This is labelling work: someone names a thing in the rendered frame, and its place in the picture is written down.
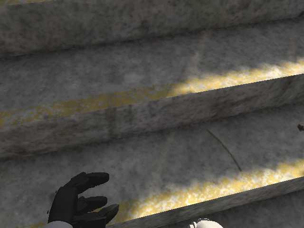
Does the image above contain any robot left hand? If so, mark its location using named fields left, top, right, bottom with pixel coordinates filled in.
left=47, top=172, right=120, bottom=228

